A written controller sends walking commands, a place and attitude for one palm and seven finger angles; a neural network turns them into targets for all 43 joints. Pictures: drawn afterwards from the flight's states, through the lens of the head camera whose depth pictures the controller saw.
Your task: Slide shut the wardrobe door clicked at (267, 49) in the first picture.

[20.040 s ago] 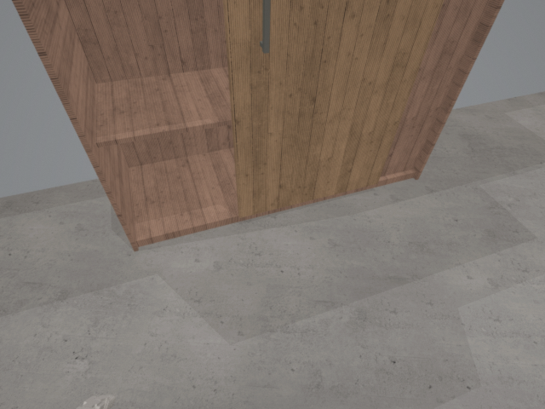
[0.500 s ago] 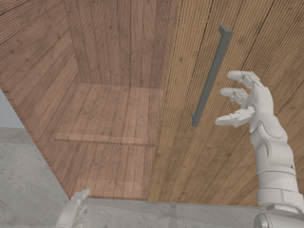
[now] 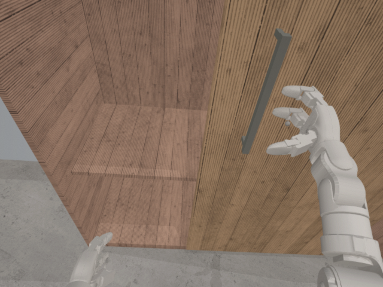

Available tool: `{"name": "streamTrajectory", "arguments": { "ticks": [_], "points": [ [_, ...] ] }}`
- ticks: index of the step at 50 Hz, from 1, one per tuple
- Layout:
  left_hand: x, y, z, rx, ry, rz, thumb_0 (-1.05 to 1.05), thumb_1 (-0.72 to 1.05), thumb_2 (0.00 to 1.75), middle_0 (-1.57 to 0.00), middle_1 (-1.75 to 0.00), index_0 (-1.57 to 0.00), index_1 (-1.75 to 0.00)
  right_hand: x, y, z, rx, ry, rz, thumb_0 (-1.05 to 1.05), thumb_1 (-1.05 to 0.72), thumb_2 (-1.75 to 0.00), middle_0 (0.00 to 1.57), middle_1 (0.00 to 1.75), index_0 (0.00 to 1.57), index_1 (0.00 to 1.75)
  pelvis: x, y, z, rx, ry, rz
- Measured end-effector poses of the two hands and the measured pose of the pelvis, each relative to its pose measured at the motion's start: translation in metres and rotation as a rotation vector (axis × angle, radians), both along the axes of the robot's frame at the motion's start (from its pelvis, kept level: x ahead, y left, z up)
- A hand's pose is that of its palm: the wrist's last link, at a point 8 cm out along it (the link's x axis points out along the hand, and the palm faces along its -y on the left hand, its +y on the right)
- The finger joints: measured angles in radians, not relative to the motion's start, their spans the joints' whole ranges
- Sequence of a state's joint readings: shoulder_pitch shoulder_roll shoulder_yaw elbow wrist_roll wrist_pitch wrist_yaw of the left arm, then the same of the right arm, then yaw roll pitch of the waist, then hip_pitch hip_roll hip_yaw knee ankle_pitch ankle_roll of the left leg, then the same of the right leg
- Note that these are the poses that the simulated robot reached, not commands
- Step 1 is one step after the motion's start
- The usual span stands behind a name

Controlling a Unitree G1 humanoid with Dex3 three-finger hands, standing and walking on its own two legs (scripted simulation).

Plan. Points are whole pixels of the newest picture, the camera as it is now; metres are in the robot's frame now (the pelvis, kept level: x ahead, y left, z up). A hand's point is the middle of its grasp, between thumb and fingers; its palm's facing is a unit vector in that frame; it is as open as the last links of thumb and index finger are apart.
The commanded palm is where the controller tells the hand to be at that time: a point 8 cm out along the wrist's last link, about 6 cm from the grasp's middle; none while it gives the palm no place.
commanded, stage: feel for the door with the fingertips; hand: right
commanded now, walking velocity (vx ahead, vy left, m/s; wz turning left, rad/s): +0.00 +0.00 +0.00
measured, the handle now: (259, 100) +0.46 -0.12 +0.20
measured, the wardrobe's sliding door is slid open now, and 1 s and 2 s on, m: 0.47 0.47 0.47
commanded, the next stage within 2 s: slide the fingers in behind the handle in 0.60 s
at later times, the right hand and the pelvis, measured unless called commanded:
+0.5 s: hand (282, 116) +0.40 -0.15 +0.21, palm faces +0.04 +1.00 -0.01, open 14.0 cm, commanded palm +0.38 -0.19 +0.19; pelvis +0.00 +0.00 +0.00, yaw +0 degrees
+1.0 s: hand (277, 111) +0.41 -0.15 +0.21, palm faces +0.03 +1.00 +0.00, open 13.9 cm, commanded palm +0.39 -0.19 +0.19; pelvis +0.00 -0.01 +0.00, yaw +1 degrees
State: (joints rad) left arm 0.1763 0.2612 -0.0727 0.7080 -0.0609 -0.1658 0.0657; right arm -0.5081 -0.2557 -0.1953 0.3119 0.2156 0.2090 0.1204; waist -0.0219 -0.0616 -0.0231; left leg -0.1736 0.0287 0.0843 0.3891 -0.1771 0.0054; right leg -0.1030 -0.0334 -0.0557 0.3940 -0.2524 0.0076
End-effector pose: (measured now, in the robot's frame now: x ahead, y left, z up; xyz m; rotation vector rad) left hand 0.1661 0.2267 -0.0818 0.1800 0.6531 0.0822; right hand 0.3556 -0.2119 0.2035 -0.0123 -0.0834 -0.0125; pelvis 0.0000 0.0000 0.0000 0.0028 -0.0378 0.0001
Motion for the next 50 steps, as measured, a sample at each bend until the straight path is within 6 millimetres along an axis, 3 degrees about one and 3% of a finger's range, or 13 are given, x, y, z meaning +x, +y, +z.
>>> {"name": "streamTrajectory", "arguments": {
  "ticks": [11, 22, 31, 50],
  "points": [
    [-0.010, -0.001, -0.003, -0.021, 0.016, 0.008, 0.02, 0.91, 0.90, -0.21, -0.29, -0.20, -0.30, -0.002, 0.015, 0.001, 0.007, -0.007, 0.002, -0.01, 0.50, -0.30, 0.31, 1.20, 0.30, 1.20, -0.001, 0.001, 0.000, -0.002, -0.003, 0.013],
    [-0.015, 0.005, -0.005, 0.010, 0.047, 0.027, 0.02, 0.91, 0.90, -0.21, -0.29, -0.20, -0.30, 0.012, 0.003, -0.004, 0.000, 0.041, -0.039, -0.01, 0.50, -0.30, 0.31, 1.20, 0.30, 1.20, -0.005, 0.001, 0.001, 0.000, 0.001, 0.008],
    [-0.024, 0.006, -0.010, 0.006, 0.075, 0.040, 0.02, 0.91, 0.90, -0.21, -0.29, -0.20, -0.30, 0.029, 0.015, 0.003, 0.021, 0.021, 0.002, -0.01, 0.50, -0.30, 0.31, 1.21, 0.30, 1.20, 0.000, -0.003, 0.001, -0.001, 0.018, 0.011],
    [-0.032, -0.003, -0.016, -0.005, 0.113, 0.038, 0.02, 0.91, 0.90, -0.21, -0.29, -0.20, -0.30, 0.032, 0.013, 0.003, 0.012, 0.018, -0.020, -0.01, 0.50, -0.30, 0.37, 1.25, 0.31, 1.23, -0.001, -0.007, 0.000, -0.001, 0.024, 0.009]
  ]
}}
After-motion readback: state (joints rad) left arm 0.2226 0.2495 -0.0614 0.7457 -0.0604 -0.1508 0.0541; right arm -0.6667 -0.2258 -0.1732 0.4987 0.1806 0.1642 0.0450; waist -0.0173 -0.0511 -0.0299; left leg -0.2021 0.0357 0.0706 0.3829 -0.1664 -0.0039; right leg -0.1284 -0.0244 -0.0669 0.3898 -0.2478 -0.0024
